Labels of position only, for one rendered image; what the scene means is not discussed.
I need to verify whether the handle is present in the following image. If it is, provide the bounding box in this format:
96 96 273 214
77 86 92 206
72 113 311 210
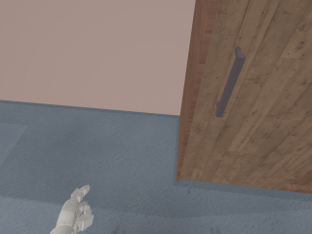
215 46 246 118

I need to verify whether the wardrobe door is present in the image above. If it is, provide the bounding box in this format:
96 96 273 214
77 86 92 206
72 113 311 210
180 0 312 190
290 169 312 186

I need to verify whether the left robot hand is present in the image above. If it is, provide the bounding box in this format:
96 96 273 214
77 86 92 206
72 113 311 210
56 184 94 234

